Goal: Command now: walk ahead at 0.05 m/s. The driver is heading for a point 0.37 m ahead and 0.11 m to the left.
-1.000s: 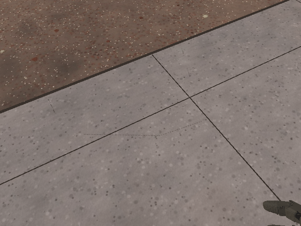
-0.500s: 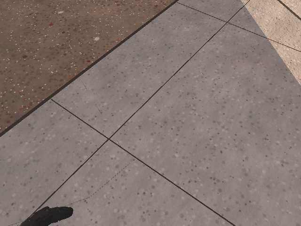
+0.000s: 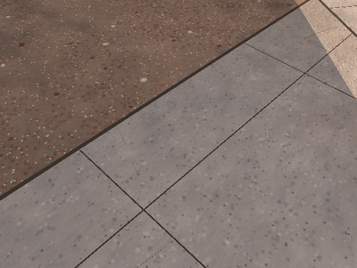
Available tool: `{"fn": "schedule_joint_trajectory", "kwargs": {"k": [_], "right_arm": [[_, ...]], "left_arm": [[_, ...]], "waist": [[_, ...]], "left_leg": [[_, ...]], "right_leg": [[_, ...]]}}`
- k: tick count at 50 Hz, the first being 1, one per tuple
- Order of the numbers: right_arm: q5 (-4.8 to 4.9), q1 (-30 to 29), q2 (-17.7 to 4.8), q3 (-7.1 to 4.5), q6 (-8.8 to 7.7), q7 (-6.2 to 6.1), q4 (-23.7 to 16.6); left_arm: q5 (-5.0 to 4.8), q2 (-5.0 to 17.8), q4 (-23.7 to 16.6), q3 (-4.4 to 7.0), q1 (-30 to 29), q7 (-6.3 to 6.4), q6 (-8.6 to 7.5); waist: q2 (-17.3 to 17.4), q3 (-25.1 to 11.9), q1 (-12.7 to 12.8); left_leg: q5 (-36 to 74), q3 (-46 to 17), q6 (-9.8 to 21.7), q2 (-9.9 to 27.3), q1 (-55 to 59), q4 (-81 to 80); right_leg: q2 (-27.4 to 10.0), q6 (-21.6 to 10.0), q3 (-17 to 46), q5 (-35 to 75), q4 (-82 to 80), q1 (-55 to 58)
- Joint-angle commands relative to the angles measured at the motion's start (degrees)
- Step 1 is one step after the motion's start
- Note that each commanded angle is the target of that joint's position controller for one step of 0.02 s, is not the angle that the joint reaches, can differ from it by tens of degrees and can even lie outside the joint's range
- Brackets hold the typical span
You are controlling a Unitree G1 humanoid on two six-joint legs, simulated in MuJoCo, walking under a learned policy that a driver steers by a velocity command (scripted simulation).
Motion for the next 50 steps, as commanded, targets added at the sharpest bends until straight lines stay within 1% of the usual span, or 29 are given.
{"fn": "schedule_joint_trajectory", "kwargs": {"k": [1,2,4,7,12,16,25,35,36,37,38,39,40,41,42,43,44,45,46,47,48,49,50], "right_arm": [[-0.09,-2.03,-6.1,-1.3,-0.98,0.28,-1.95],[-0.03,-1.96,-6.09,-1.21,-1.36,0.44,-1.52],[0.38,-0.83,-6.28,-1.21,-1.94,0.42,-0.16],[0.63,-0.91,-6.47,-1.18,-1.87,0.2,1.17],[0.76,-1.87,-6.34,-1.15,-1.41,0.05,3.03],[0.76,-2.37,-6.11,-1.16,-1.09,0.01,4.47],[0.68,-2.61,-5.59,-1.18,-0.5,-0.32,7.26],[0.66,-1.66,-5.04,-1.06,-0.24,-0.68,9.6],[0.69,-0.53,-4.5,-0.95,-0.17,-0.72,10.34],[1.03,-0.23,-4.67,-1.1,-0.05,-0.8,10.61],[1.28,-0.27,-5.04,-1.3,-0.09,-0.9,10.44],[1.28,-0.95,-5.04,-1.34,-0.43,-0.92,9.89],[1.3,-1.94,-4.49,-1.26,-1.12,-0.77,9.15],[1.45,-2.53,-3.21,-1.07,-2.02,-0.42,8.6],[1.75,-2.51,-2.35,-0.98,-2.82,0.06,8.29],[2.03,-2.89,-2.47,-1.07,-3.46,0.54,7.91],[2.36,-2.53,-2.41,-1.17,-3.97,0.95,7.72],[2.67,-1.38,-1.97,-1.08,-4.41,1.25,7.79],[2.76,1.5,-2.01,-1.26,-4.82,1.42,8.84],[2.52,6.11,-2.31,-1.77,-5.0,1.38,11.16],[2.04,11.1,-3.43,-2.42,-4.88,1.34,13.25],[1.79,18.76,-6.97,-3.45,-4.94,1.13,14.57],[1.68,24.79,-12.73,-4.39,-5.55,1.97,15.42]], "left_arm": [[-0.35,6.52,-1.64,1.42,0.53,1.12,0.41],[-0.41,6.79,-1.3,1.51,0.47,1.36,0.74],[-0.45,6.84,-0.41,1.6,0.9,1.43,0.92],[-0.86,6.53,1.01,1.67,0.55,1.44,0.87],[-1.09,6.43,3.6,1.84,0.59,1.72,1.46],[-1.12,6.64,5.48,1.89,0.57,1.99,1.81],[-1.1,6.82,8.93,1.64,0.39,2.33,1.84],[-1.02,5.9,11.74,1.09,1.29,2.46,1.59],[-1.07,5.46,12.52,1.0,2.54,2.5,1.63],[-1.46,6.1,12.81,1.28,3.0,2.61,1.77],[-1.82,7.3,12.6,1.71,3.07,2.75,1.84],[-2.03,8.03,12.26,1.98,3.41,2.84,1.66],[-2.25,8.8,12.27,2.28,4.8,2.81,1.16],[-2.54,10.08,12.73,2.79,6.95,2.68,0.5],[-2.71,11.42,13.04,3.39,7.91,2.59,-0.11],[-2.65,11.03,12.84,3.46,7.89,2.48,-0.66],[-2.55,10.39,12.24,3.34,6.78,2.27,-1.15],[-2.9,10.18,11.44,3.29,4.82,2.0,-1.5],[-3.46,9.85,10.46,3.21,1.85,1.76,-1.52],[-3.63,9.68,9.73,3.21,0.04,1.52,-1.37],[-3.41,8.64,9.05,2.94,-0.7,1.36,-1.5],[-2.48,4.98,8.1,1.88,-1.72,0.96,-1.96],[-2.79,3.09,5.5,1.55,-2.48,1.14,-2.99]], "waist": [[6.05,0.08,0.25],[5.89,-0.12,0.02],[4.51,-1.72,-0.31],[2.58,-2.88,-0.66],[0.36,-2.7,-0.59],[-0.33,-2.11,-0.47],[-0.13,-0.51,-0.45],[-0.08,0.98,-0.5],[-0.27,-0.21,-0.45],[-0.91,0.73,-0.32],[-2.0,2.69,-0.13],[-3.02,5.29,0.28],[-4.69,7.14,0.99],[-7.84,7.7,1.57],[-10.79,7.92,1.6],[-10.36,8.75,1.43],[-9.55,9.05,0.58],[-9.32,9.22,-0.75],[-8.4,8.75,-2.93],[-7.07,7.35,-4.9],[-3.95,5.41,-6.22],[8.11,1.71,-8.41],[20.52,-0.43,-9.28]], "left_leg": [[0.68,-3.62,3.22,2.48,1.29,-8.21],[3.99,-3.12,2.63,2.03,2.38,-7.59],[9.63,-2.34,2.45,1.58,4.99,-5.94],[14.68,-1.84,2.88,1.21,6.97,-4.65],[16.61,-1.28,3.33,0.6,7.68,-4.42],[16.15,-0.86,3.38,0.11,7.78,-4.79],[12.73,-0.13,3.05,-0.78,7.82,-5.98],[8.33,0.26,2.68,-1.33,7.12,-7.07],[2.45,1.07,2.75,-2.1,7.45,-7.01],[-6.88,2.32,3.12,-3.46,5.93,-5.65],[-16.3,3.08,3.64,-4.35,2.84,-4.0],[-21.31,3.13,4.12,-4.54,-0.85,-2.37],[-21.46,3.45,4.33,-4.57,-4.22,0.41],[-17.39,4.98,4.11,-4.88,-6.85,5.56],[-13.11,5.17,4.32,-3.97,-8.3,11.68],[-12.74,3.58,5.1,-2.16,-9.32,15.05],[-14.62,2.76,5.93,-1.18,-9.6,15.73],[-15.68,2.7,6.77,-0.55,-7.7,11.51],[-13.05,4.06,7.45,-1.19,-0.79,3.46],[-7.07,6.46,7.12,-3.75,8.91,-2.63],[-3.47,4.48,6.62,-3.61,16.35,-4.25],[-7.23,-10.73,9.36,6.34,24.32,-11.06],[-13.98,-35.27,17.81,18.11,29.37,-20.5]], "right_leg": [[-3.37,-0.01,3.08,-0.91,-3.6,0.21],[-3.63,-0.31,3.4,1.35,-3.35,0.36],[-4.2,-0.49,3.75,5.49,-3.22,1.41],[-4.43,-0.27,3.58,10.09,-2.56,2.83],[-4.55,0.13,3.28,12.75,-2.3,4.39],[-4.71,0.33,3.19,12.86,-2.49,4.97],[-4.87,0.57,2.99,9.96,-3.48,4.4],[-4.74,0.65,2.79,5.56,-4.75,2.99],[-4.25,0.44,2.34,-0.5,-5.2,3.39],[-3.87,-0.4,2.43,-10.14,-5.37,2.37],[-4.53,-1.77,3.9,-20.48,-6.05,0.49],[-6.39,-3.31,6.76,-27.98,-7.77,-1.35],[-9.34,-5.15,11.14,-32.31,-10.1,-1.58],[-13.87,-7.61,17.54,-35.22,-13.4,-0.11],[-18.86,-10.4,24.09,-36.28,-16.51,0.54],[-21.41,-11.88,27.33,-34.91,-18.0,-0.54],[-21.85,-11.89,27.33,-32.58,-17.98,-0.78],[-20.93,-10.77,24.81,-29.46,-16.9,-1.43],[-18.02,-8.64,19.72,-25.73,-14.97,-4.32],[-13.99,-6.75,14.28,-21.29,-11.28,-8.5],[-10.57,-5.09,9.74,-14.89,-4.42,-12.06],[-4.9,-1.65,1.81,-8.9,14.88,-18.67],[0.77,-0.12,0.58,-18.75,29.93,-30.11]]}}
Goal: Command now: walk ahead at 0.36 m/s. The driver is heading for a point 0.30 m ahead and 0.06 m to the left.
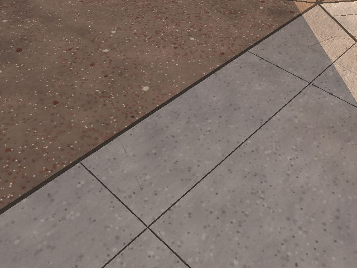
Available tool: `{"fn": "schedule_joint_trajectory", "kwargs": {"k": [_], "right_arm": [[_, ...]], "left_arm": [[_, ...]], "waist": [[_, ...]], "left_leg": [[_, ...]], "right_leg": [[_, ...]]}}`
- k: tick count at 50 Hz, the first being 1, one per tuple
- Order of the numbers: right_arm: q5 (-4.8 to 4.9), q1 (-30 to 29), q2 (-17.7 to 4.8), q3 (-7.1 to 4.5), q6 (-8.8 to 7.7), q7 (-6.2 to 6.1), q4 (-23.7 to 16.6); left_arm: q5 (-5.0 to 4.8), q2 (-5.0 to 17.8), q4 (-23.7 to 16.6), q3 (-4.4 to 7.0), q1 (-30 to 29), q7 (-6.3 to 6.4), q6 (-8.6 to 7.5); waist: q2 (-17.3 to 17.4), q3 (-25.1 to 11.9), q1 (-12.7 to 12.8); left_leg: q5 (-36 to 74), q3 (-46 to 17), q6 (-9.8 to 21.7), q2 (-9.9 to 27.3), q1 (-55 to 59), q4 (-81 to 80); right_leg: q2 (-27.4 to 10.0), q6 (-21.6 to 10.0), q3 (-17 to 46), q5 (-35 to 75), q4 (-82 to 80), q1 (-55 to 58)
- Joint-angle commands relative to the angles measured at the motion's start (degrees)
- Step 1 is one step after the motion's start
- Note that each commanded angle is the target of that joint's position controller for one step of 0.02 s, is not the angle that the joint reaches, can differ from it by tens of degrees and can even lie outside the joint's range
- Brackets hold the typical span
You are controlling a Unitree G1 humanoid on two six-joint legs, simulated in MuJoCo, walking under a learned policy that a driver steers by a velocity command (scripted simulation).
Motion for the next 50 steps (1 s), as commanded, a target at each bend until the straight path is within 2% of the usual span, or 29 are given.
{"fn": "schedule_joint_trajectory", "kwargs": {"k": [1,2,3,5,6,10,12,15,17,18,19,20,21,22,23,24,25,27,29,32,34,35,36,37,39,40,42,44,50], "right_arm": [[-0.87,16.26,-9.85,-1.39,-1.78,0.63,2.76],[-0.81,12.23,-7.11,-0.6,-2.51,0.69,1.2],[-0.77,9.43,-6.55,-0.21,-2.81,1.01,-0.02],[-0.92,8.16,-4.63,0.68,-2.39,1.19,-0.84],[-1.21,9.78,-3.97,0.96,-2.04,0.98,-0.61],[-1.72,10.87,-6.4,0.94,-0.85,-0.63,-1.22],[-1.82,12.04,-7.61,0.77,-0.34,-1.19,-1.12],[-1.02,13.05,-7.88,0.44,0.01,-1.34,-0.2],[-0.81,10.3,-8.21,0.07,0.26,-1.54,-0.77],[-0.69,8.52,-8.14,-0.02,0.54,-1.63,-1.28],[-0.83,8.88,-7.89,0.06,0.68,-1.42,-1.49],[-2.25,10.63,-6.5,0.59,0.53,-1.28,-2.6],[-1.8,21.39,1.54,2.65,0.54,-0.79,-0.72],[-0.55,20.65,-1.94,1.6,0.45,-0.63,0.72],[0.66,14.03,-4.26,0.83,0.54,-0.75,-1.33],[0.33,9.77,-4.6,0.57,0.95,-1.44,-2.29],[-0.37,7.79,-4.99,-0.02,1.72,-2.21,-2.55],[-0.88,9.04,-3.18,-0.1,3.14,-2.96,-2.64],[-1.0,8.37,-1.86,0.16,3.83,-3.63,-2.92],[-1.3,6.09,-2.83,0.07,5.02,-3.47,-3.1],[-2.22,5.39,-3.07,-0.06,5.5,-2.86,-2.72],[-2.87,4.6,-3.48,-0.05,5.61,-2.72,-3.09],[-2.96,3.5,-4.58,0.0,5.53,-2.81,-3.92],[-2.12,1.99,-8.63,-0.93,5.22,-2.92,-3.5],[-1.98,0.13,-5.39,-0.45,3.79,-2.7,-3.12],[-1.98,-0.83,-4.97,-0.45,3.2,-2.56,-3.01],[-1.66,-1.01,-3.86,-0.27,2.29,-2.36,-2.86],[-1.31,0.05,-4.33,-0.37,1.98,-2.23,-2.34],[-1.19,1.68,-4.48,-0.26,2.34,-2.16,-1.49]], "left_arm": [[-0.95,4.15,-8.56,0.38,-11.46,-0.36,-3.13],[-1.62,4.17,-8.26,0.35,-10.88,-0.9,-3.69],[-1.3,4.07,-7.49,0.47,-9.94,-1.1,-3.98],[-0.16,5.03,-7.44,1.25,-10.97,-1.35,-4.11],[0.04,4.21,-7.44,1.24,-11.2,-1.64,-3.9],[0.51,0.53,-10.76,0.08,-19.34,-1.99,-3.12],[0.49,-0.37,-12.16,-0.58,-23.17,-2.29,-3.03],[0.14,1.4,-13.11,-0.46,-23.72,-2.75,-2.49],[0.64,4.62,-11.89,0.65,-18.48,-2.73,-2.57],[1.04,6.21,-9.83,1.54,-12.55,-2.64,-2.75],[1.51,8.04,-8.12,2.38,-7.43,-2.39,-2.81],[2.8,11.23,-6.81,2.86,-1.33,-1.93,-2.62],[3.43,11.67,-6.45,2.13,-0.88,-2.05,-2.2],[2.13,7.84,-6.6,1.2,-2.35,-2.6,-1.95],[1.06,6.43,-8.0,0.69,-9.35,-2.5,-2.01],[1.18,4.32,-8.85,-0.09,-13.93,-2.29,-2.07],[1.68,2.77,-9.05,-0.73,-16.29,-2.2,-2.21],[3.03,2.92,-8.12,-0.82,-17.63,-2.02,-1.97],[3.66,3.81,-7.68,-0.68,-17.17,-1.42,-1.76],[2.67,5.52,-7.87,-0.36,-17.09,-0.48,-0.89],[1.62,4.83,-7.6,-0.59,-17.28,-0.2,-0.15],[1.58,3.67,-6.78,-0.96,-15.75,-0.2,0.03],[1.73,3.38,-6.16,-1.1,-14.14,-0.22,0.2],[1.69,4.11,-6.27,-0.57,-11.77,0.08,0.62],[2.13,3.93,-6.01,-0.65,-11.43,0.66,0.82],[2.14,3.29,-5.56,-0.77,-10.44,0.8,0.86],[2.23,3.18,-4.66,-0.79,-8.98,0.75,0.8],[2.0,2.98,-4.3,-0.84,-9.09,0.52,0.63],[1.5,3.23,-3.46,-0.75,-9.33,0.33,0.99]], "waist": [[13.51,3.27,-5.75],[9.37,5.64,-3.81],[7.08,5.79,-2.47],[6.47,6.16,-1.6],[7.4,5.41,-1.77],[6.16,7.21,-2.46],[7.66,6.85,-3.33],[9.6,5.36,-2.12],[10.52,1.92,1.65],[10.03,-1.23,4.85],[8.01,-4.58,7.19],[1.04,-11.78,7.41],[-13.02,-22.96,1.87],[-6.83,-24.34,3.1],[-4.95,-13.57,2.06],[-0.67,-8.31,0.86],[0.54,-5.06,-0.12],[-2.02,-3.53,-2.57],[-3.61,-3.81,-3.03],[-3.2,-5.49,-2.98],[-2.94,-2.9,-3.71],[-2.0,-0.78,-3.58],[-0.22,2.06,-2.68],[5.88,4.6,0.42],[8.39,4.43,0.71],[8.96,3.55,1.29],[7.44,1.63,1.41],[5.59,0.3,0.9],[3.04,-1.84,0.16]], "left_leg": [[-11.02,-43.03,13.72,23.82,22.35,-23.05],[-9.67,-36.98,11.71,21.86,20.93,-22.75],[-5.61,-30.71,9.56,19.18,19.65,-23.08],[8.67,-20.75,6.5,15.55,17.02,-23.87],[14.44,-17.38,6.04,14.06,16.53,-24.01],[32.02,-8.92,5.69,11.13,11.36,-24.08],[38.33,-5.31,4.76,9.33,7.35,-23.16],[42.88,-4.87,4.23,11.05,8.92,-20.34],[50.28,-5.23,2.71,11.94,12.57,-14.69],[53.49,-4.74,1.64,10.99,13.52,-8.77],[50.64,-3.79,-0.28,8.55,11.78,-0.56],[29.26,-2.65,-2.36,4.91,1.14,13.73],[-19.51,-4.59,-5.58,-3.6,-10.95,34.89],[-20.77,-12.91,-5.85,-2.58,-10.17,40.83],[-18.26,-10.17,-5.86,-0.1,-14.76,41.31],[-14.27,-8.51,-5.99,2.21,-14.68,38.61],[-11.55,-8.24,-6.26,3.72,-12.35,35.17],[-9.41,-7.68,-6.09,4.84,-4.79,26.29],[-9.8,-6.33,-6.15,4.35,-1.73,16.75],[1.39,-5.1,-5.36,3.82,3.86,5.89],[7.7,-3.65,-4.03,2.77,8.73,-0.09],[7.79,-4.54,-3.04,3.61,8.98,-2.92],[6.13,-6.93,-1.78,5.85,6.94,-7.83],[-3.09,-7.02,-0.45,5.39,-0.85,-8.81],[-6.17,-7.38,-1.42,4.97,-7.34,-12.67],[-3.54,-7.42,-2.2,4.88,-7.41,-13.08],[1.9,-7.28,-2.7,4.77,-4.91,-12.39],[7.45,-6.82,-2.55,4.45,-2.41,-10.89],[16.18,-5.93,-2.15,3.93,0.71,-8.97]], "right_leg": [[1.54,-1.76,3.37,-7.22,28.93,-36.86],[-0.92,-3.21,4.79,-0.94,31.86,-39.58],[-2.85,-3.82,3.75,4.48,31.17,-39.21],[-4.91,-3.36,2.48,11.23,25.08,-35.85],[-4.82,-2.69,1.29,12.85,22.8,-33.87],[-2.11,0.12,-2.66,19.16,7.66,-29.34],[0.74,0.53,-5.34,23.52,-0.34,-21.62],[1.72,-1.08,-3.95,26.88,-4.7,-15.73],[3.0,-3.28,-2.75,26.35,-6.64,-10.26],[4.24,-4.62,-3.23,28.42,-8.99,-4.01],[3.14,-5.8,-2.68,36.29,-11.81,4.24],[-6.85,-8.44,7.28,58.5,-6.96,19.71],[-22.16,-21.03,26.1,71.46,-7.91,33.19],[-19.89,-21.15,29.04,57.4,-13.14,26.53],[-17.2,-18.43,21.56,46.88,-16.07,17.34],[-14.57,-15.62,17.36,39.66,-18.78,9.12],[-12.86,-14.17,13.96,36.82,-20.7,1.67],[-9.82,-12.4,9.66,31.25,-23.09,-7.26],[-8.78,-12.82,7.95,29.0,-23.87,-9.41],[-8.72,-11.76,8.83,10.5,-25.98,-10.91],[-6.84,-8.43,8.03,-4.35,-27.33,-15.74],[-5.74,-5.96,7.76,-9.38,-27.52,-17.07],[-4.19,-3.65,6.86,-10.3,-26.01,-16.97],[-0.81,-2.16,3.17,-6.26,-24.68,-13.16],[0.3,-1.86,1.41,2.53,-19.42,-4.15],[0.37,-2.28,1.01,5.8,-17.99,-1.89],[0.51,-2.85,0.31,10.72,-16.32,-0.71],[0.38,-3.07,0.22,15.28,-15.52,-0.2],[0.06,-3.04,0.1,25.35,-13.24,2.3]]}}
